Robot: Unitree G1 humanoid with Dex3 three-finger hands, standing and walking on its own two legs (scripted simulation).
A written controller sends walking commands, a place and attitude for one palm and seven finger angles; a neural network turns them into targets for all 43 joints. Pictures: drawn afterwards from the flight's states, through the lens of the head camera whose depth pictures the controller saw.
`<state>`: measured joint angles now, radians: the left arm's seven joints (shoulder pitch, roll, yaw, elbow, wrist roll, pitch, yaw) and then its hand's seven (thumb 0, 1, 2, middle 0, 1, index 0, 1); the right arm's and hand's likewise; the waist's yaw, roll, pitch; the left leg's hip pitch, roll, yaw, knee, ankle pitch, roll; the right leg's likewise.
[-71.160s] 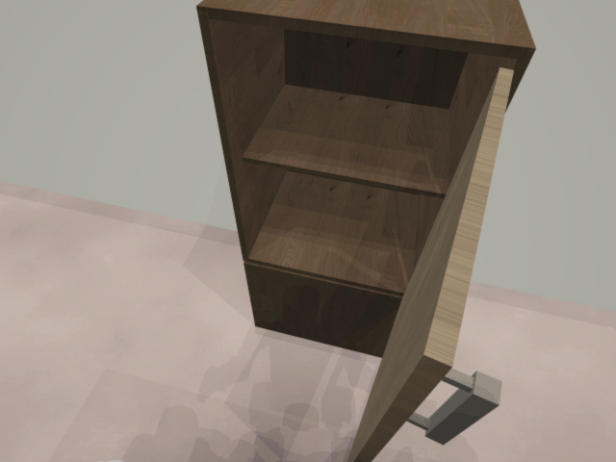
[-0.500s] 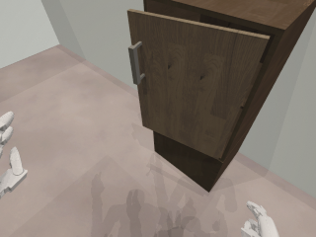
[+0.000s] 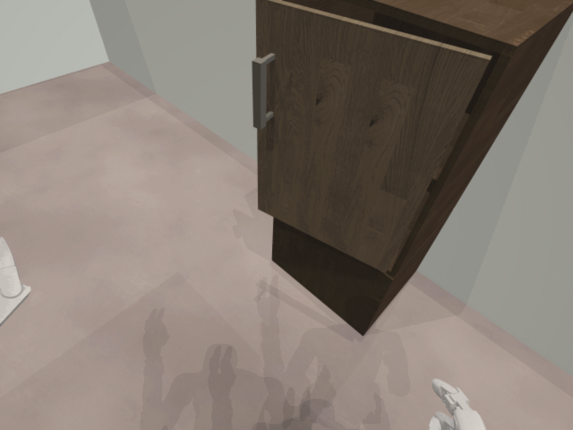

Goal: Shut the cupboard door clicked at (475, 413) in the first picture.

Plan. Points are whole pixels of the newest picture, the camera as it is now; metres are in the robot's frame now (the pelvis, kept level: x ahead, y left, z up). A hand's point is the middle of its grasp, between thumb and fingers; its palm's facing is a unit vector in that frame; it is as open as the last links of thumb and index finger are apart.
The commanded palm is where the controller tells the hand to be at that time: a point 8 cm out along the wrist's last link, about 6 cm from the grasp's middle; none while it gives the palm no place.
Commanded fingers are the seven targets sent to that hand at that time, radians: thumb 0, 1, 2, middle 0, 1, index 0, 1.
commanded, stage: step back with the hand held close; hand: left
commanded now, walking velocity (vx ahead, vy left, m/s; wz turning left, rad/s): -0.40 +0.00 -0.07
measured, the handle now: (264, 92) +0.75 +0.09 +0.09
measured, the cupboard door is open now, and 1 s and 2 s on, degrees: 12 12 12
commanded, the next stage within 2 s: stop stepping back and stand still in 0.50 s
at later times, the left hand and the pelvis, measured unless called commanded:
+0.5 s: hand out of the picture +0.12 +0.29 +0.18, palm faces +0.49 -0.76 -0.42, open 7.4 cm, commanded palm +0.07 +0.31 +0.19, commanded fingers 0.00 0.90 0.90 -0.20 -0.30 -0.20 -0.30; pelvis -0.07 +0.01 +0.00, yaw +0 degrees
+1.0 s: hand out of the picture +0.09 +0.28 +0.17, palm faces +0.38 -0.85 -0.35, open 7.4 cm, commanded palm +0.01 +0.32 +0.19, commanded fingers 0.00 0.90 0.90 -0.20 -0.30 -0.20 -0.30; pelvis -0.15 +0.03 +0.02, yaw -4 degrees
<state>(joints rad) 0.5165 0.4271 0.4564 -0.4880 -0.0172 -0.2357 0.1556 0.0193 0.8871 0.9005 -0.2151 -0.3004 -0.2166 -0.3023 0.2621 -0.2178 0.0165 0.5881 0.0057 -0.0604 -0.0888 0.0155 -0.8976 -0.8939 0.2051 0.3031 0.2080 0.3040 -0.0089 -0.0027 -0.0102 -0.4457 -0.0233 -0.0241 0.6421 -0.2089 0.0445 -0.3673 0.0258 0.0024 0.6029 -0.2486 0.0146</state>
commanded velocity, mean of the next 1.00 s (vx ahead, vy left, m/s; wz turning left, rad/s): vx -0.16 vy -0.03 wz -0.05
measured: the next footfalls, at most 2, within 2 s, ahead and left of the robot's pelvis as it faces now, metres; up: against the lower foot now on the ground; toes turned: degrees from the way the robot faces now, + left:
right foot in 0.50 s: -0.14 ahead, -0.13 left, +0.00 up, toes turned +1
left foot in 0.82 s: -0.04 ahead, +0.14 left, +0.00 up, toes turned -3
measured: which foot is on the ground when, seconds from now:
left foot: down 0.00-0.68, up 0.70-0.80, down 0.82-1.00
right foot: down 0.00-0.28, up 0.30-0.48, down 0.50-0.88, up 0.90-1.00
